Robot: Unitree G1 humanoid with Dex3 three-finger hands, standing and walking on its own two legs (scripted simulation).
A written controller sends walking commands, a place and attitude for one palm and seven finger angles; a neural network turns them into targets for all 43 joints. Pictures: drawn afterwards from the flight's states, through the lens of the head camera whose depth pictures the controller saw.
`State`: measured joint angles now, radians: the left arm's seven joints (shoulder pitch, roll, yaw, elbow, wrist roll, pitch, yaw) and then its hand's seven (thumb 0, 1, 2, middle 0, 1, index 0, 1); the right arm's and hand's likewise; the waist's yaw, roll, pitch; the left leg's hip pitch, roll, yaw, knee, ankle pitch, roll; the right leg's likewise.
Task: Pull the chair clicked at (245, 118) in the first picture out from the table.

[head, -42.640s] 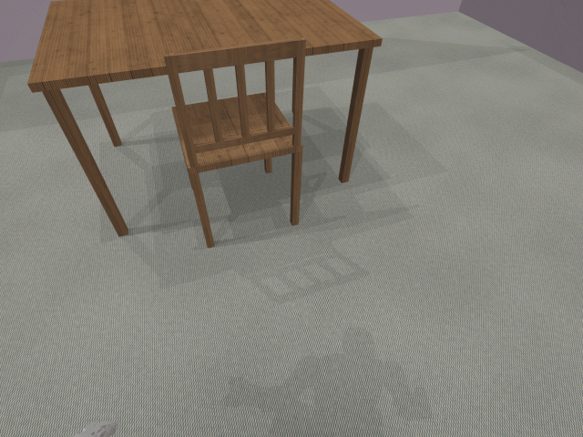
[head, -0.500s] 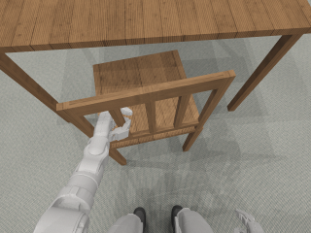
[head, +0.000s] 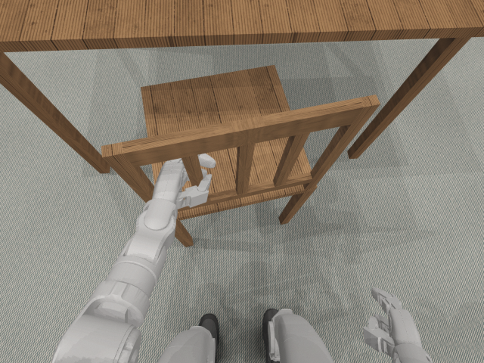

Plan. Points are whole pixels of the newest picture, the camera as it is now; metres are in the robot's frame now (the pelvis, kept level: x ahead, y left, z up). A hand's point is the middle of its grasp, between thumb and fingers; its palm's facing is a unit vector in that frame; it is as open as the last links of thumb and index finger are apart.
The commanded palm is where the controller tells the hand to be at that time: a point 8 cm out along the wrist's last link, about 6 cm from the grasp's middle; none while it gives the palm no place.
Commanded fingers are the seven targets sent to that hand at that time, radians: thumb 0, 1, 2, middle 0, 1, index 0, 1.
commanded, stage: step backward, pulling the chair out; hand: left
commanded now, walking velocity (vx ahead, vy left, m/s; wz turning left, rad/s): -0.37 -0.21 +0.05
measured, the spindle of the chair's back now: (243, 170) +0.44 -0.01 -0.11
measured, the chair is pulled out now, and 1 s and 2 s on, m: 0.12 0.21 0.31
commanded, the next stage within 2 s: none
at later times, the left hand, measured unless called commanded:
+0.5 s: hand (200, 212) +0.34 +0.07 -0.07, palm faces -0.14 -0.97 -0.17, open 5.5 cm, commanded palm +0.31 +0.12 -0.07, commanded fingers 0.00 0.90 0.90 -0.50 -1.45 -0.50 -1.45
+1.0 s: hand (196, 245) +0.28 +0.07 -0.07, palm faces -0.14 -0.97 -0.19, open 5.6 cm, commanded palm +0.26 +0.13 -0.07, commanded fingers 0.00 0.90 0.90 -0.50 -1.45 -0.50 -1.45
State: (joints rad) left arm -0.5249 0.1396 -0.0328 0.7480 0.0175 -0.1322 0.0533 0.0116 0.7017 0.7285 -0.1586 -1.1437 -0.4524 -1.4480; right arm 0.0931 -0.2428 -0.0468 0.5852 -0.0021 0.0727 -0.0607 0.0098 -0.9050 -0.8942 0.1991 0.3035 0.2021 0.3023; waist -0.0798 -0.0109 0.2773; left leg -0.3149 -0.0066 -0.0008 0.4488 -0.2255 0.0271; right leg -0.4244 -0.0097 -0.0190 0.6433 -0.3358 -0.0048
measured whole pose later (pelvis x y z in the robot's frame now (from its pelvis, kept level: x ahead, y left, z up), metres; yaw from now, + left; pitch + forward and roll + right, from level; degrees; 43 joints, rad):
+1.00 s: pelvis -0.10 -0.01 -0.01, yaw +3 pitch +3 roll +0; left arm -0.57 0.13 -0.04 0.88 -0.01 -0.15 0.07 0.04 0.67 0.77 -0.17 -1.13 -0.44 -1.45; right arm 0.10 -0.27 -0.02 0.67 0.04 0.06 -0.11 0.01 -0.90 -0.89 0.20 0.30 0.21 0.30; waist -0.10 0.05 0.26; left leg -0.30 0.04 -0.04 0.53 -0.28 -0.04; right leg -0.38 -0.03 -0.08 0.50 -0.16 0.00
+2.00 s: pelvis -0.20 -0.02 -0.01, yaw +3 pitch +2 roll +1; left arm -0.57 0.15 -0.05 0.88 0.00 -0.15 0.07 0.07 0.70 0.82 -0.15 -1.13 -0.39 -1.39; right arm 0.15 -0.25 -0.03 0.65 0.03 0.06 -0.09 0.01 -0.90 -0.89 0.20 0.30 0.21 0.30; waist -0.09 0.04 0.25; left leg -0.28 0.05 0.00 0.51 -0.26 -0.05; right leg -0.39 -0.02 -0.05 0.51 -0.15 -0.01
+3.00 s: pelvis -0.29 -0.02 -0.01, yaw +3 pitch +3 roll +0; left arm -0.46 0.15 -0.07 0.77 0.02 -0.14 0.06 0.07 0.76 0.83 -0.10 -1.13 -0.34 -1.30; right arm 0.22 -0.22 -0.03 0.62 0.01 0.05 -0.06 0.01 -0.90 -0.89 0.20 0.30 0.20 0.30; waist -0.06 0.03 0.20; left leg -0.27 0.07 0.01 0.51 -0.29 -0.06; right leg -0.37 -0.01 -0.04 0.59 -0.27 -0.01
